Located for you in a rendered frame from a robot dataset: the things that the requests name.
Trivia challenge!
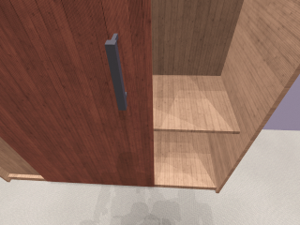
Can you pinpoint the wardrobe door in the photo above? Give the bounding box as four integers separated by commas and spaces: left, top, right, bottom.
0, 0, 155, 188
0, 137, 40, 175

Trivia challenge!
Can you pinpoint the handle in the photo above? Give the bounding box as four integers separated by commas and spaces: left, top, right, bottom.
104, 33, 128, 111

